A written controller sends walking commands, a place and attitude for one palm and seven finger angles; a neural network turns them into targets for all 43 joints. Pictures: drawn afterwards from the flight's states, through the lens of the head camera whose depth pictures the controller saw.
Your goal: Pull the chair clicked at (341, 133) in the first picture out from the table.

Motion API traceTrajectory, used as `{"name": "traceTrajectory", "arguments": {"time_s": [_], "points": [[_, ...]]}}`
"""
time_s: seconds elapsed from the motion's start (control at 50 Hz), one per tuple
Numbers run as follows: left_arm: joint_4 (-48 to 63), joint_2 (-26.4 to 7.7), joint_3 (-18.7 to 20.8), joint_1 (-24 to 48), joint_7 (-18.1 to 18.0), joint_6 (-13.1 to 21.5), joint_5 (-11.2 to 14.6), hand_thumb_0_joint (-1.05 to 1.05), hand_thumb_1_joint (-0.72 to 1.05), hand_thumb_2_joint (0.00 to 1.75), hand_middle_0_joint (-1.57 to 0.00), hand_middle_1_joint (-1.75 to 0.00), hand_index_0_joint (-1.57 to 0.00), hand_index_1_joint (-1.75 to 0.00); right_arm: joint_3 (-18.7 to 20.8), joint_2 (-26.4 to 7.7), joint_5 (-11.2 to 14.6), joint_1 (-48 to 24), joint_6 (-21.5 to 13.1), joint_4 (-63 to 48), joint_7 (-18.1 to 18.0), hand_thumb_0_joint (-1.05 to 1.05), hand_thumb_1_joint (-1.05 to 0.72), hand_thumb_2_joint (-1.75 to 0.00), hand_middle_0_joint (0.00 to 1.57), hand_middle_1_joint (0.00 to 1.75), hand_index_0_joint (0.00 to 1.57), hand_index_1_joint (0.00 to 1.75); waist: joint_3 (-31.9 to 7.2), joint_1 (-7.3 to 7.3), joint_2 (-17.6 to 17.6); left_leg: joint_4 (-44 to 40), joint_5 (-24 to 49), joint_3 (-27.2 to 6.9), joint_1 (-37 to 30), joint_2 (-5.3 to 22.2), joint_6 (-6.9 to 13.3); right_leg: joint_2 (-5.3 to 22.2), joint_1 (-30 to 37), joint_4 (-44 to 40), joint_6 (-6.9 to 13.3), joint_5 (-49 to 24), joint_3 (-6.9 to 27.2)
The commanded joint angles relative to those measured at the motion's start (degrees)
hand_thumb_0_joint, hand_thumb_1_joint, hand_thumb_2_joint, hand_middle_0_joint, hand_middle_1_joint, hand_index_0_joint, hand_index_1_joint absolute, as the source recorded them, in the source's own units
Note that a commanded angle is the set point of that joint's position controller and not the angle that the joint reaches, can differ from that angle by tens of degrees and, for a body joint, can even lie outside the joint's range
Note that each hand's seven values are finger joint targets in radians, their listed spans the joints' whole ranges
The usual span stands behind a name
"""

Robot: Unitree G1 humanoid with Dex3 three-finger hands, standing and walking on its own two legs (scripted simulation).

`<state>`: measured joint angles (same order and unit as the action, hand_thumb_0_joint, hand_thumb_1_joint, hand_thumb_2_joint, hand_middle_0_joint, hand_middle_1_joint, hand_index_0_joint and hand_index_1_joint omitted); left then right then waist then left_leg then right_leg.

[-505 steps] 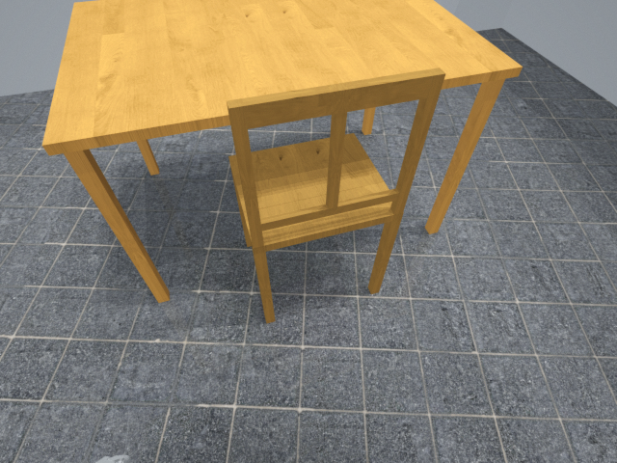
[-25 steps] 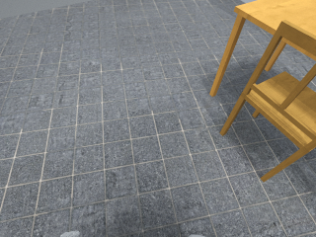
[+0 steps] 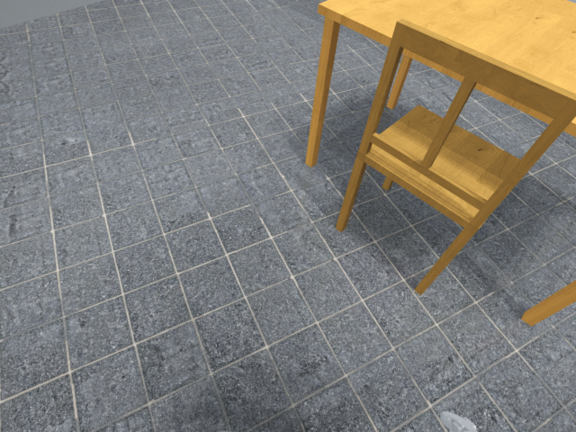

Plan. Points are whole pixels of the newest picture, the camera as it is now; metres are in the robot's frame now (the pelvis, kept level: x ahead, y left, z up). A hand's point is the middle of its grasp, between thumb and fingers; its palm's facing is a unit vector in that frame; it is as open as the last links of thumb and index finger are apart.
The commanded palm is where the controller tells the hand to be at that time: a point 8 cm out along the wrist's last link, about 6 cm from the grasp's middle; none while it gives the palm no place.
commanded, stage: turn to face it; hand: left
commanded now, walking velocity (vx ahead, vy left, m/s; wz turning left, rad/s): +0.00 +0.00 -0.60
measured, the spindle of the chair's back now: (446, 126) +0.84 -0.35 -0.09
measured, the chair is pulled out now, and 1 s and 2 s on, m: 0.00 0.00 0.00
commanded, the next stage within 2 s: take the last steps up to it in 1.14 s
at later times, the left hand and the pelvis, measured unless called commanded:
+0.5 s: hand (211, 407) +0.17 +0.13 -0.15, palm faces -0.33 -0.90 -0.28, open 7.4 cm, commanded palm none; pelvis -0.01 -0.03 +0.00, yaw -18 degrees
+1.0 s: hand (216, 392) +0.19 +0.13 -0.16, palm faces -0.53 -0.82 -0.22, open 7.4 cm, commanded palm none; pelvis +0.01 -0.01 +0.01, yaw -35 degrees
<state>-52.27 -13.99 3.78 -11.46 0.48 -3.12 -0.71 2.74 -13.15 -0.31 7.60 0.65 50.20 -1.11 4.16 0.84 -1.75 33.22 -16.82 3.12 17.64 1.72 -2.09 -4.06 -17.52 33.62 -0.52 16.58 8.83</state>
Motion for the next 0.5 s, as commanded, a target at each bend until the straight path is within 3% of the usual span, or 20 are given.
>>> {"name": "traceTrajectory", "arguments": {"time_s": [0.0,0.04,0.08,0.12,0.18,0.28,0.34,0.38,0.4,0.42,0.44,0.46,0.48], "points": [[6.16,-7.07,2.31,1.35,-0.25,0.52,-0.8,0.0,0.9,0.9,-0.2,-0.3,-0.2,-0.3,2.57,-13.11,-0.94,7.18,-0.9,-3.43,-1.02,0.0,-0.9,-0.9,0.2,0.3,0.2,0.3,-6.56,-3.06,16.72,-18.96,11.13,-23.45,-9.62,26.24,9.82,2.45,-14.0,29.53,-2.48,16.85,-2.63],[4.81,-7.01,2.81,1.2,0.77,0.49,-0.84,0.0,0.9,0.9,-0.2,-0.3,-0.2,-0.3,1.71,-10.08,-1.12,2.53,-1.25,-4.56,-1.09,0.0,-0.9,-0.9,0.2,0.3,0.2,0.3,-2.92,-0.53,10.76,-17.71,13.48,-12.66,-6.43,19.5,8.63,4.27,-14.33,36.0,-2.92,9.91,-4.47],[4.01,-5.67,2.31,0.42,1.32,0.24,-0.55,0.0,0.9,0.9,-0.2,-0.3,-0.2,-0.3,1.55,-9.09,-0.89,2.44,-1.45,-4.47,-1.11,0.0,-0.9,-0.9,0.2,0.3,0.2,0.3,-4.47,-0.29,10.05,-15.86,20.68,-5.52,-10.07,16.45,7.89,4.95,-14.65,35.34,-3.78,7.04,-6.73],[4.31,-4.7,1.9,1.66,1.35,-0.04,-0.37,0.0,0.9,0.9,-0.2,-0.3,-0.2,-0.3,1.95,-9.13,-0.82,5.4,-1.42,-3.23,-0.99,0.0,-0.9,-0.9,0.2,0.3,0.2,0.3,-5.69,-1.48,10.52,-14.35,25.91,-2.83,-13.63,16.72,8.61,5.5,-14.34,31.91,-4.31,7.44,-8.05],[4.89,-3.95,1.47,4.53,1.42,-0.11,-0.34,0.0,0.9,0.9,-0.2,-0.3,-0.2,-0.3,2.44,-9.49,-0.73,8.85,-1.28,-1.53,-0.81,0.0,-0.9,-0.9,0.2,0.3,0.2,0.3,-5.41,-3.08,10.45,-13.47,29.56,-1.47,-15.96,18.0,9.3,6.36,-13.66,25.87,-4.36,8.7,-10.29],[5.43,-2.92,0.89,6.37,1.4,0.17,-0.35,0.0,0.9,0.9,-0.2,-0.3,-0.2,-0.3,3.46,-10.98,-1.02,9.09,-0.83,0.16,-0.07,0.0,-0.9,-0.9,0.2,0.3,0.2,0.3,-5.21,-3.71,13.31,-11.7,27.7,2.68,-13.06,20.08,8.91,6.28,-6.88,14.25,-3.15,9.24,-13.46],[5.24,-2.95,0.84,5.25,1.19,0.73,-0.27,0.0,0.9,0.9,-0.2,-0.3,-0.2,-0.3,3.8,-11.6,-1.15,8.51,-0.69,0.57,0.17,0.0,-0.9,-0.9,0.2,0.3,0.2,0.3,-5.36,-2.87,13.68,-8.52,27.25,4.28,-11.18,21.05,7.4,5.48,-2.05,6.56,-1.65,7.43,-14.44],[4.04,-4.73,1.14,0.78,0.9,1.43,-0.36,0.0,0.9,0.9,-0.2,-0.3,-0.2,-0.3,3.79,-11.32,-0.81,8.47,-0.5,0.6,0.43,0.0,-0.9,-0.9,0.2,0.3,0.2,0.3,-7.19,-0.43,10.03,-0.87,22.96,8.01,-6.57,18.98,3.33,4.84,8.24,-6.48,-0.34,-3.82,-15.49],[2.91,-9.58,2.01,-3.69,0.32,2.22,-0.69,0.0,0.9,0.9,-0.2,-0.3,-0.2,-0.3,3.12,-8.7,-0.37,8.84,-0.29,-0.28,0.68,0.0,-0.9,-0.9,0.2,0.3,0.2,0.3,-9.1,1.79,-1.6,9.98,11.06,10.84,2.04,15.59,-0.35,12.8,18.1,-12.75,2.3,-14.18,-5.72],[1.89,-16.17,3.46,-6.95,-0.6,2.85,-0.68,0.0,0.9,0.9,-0.2,-0.3,-0.2,-0.3,1.66,-4.25,-0.45,5.88,-0.01,-3.44,0.9,0.0,-0.9,-0.9,0.2,0.3,0.2,0.3,-8.81,3.49,-17.77,23.9,-19.02,9.97,17.59,6.76,-3.4,27.48,21.75,-14.67,9.54,-33.63,14.19],[1.77,-16.17,3.68,-8.78,-1.3,2.5,0.22,0.0,0.9,0.9,-0.2,-0.3,-0.2,-0.3,1.76,-6.56,-0.33,2.15,0.85,-4.41,-0.02,0.0,-0.9,-0.9,0.2,0.3,0.2,0.3,-9.1,5.07,-12.74,29.57,-20.41,0.33,17.93,6.54,-2.61,27.93,17.54,-13.84,13.21,-35.91,13.33],[1.9,-14.73,3.69,-5.55,-1.58,2.42,0.06,0.0,0.9,0.9,-0.2,-0.3,-0.2,-0.3,1.78,-6.04,-0.26,0.72,0.94,-4.05,-0.2,0.0,-0.9,-0.9,0.2,0.3,0.2,0.3,-7.47,3.49,-12.84,32.63,-17.54,-1.69,19.59,6.62,-2.44,24.5,16.08,-13.44,13.28,-32.18,12.41],[2.77,-12.28,3.16,-2.51,-1.74,2.23,0.18,0.0,0.9,0.9,-0.2,-0.3,-0.2,-0.3,1.93,-6.99,-0.46,0.87,0.97,-3.31,-0.21,0.0,-0.9,-0.9,0.2,0.3,0.2,0.3,-6.04,2.38,-9.71,32.93,-13.28,-2.86,19.26,7.28,-2.66,22.35,14.13,-13.03,12.43,-28.86,9.91]]}}
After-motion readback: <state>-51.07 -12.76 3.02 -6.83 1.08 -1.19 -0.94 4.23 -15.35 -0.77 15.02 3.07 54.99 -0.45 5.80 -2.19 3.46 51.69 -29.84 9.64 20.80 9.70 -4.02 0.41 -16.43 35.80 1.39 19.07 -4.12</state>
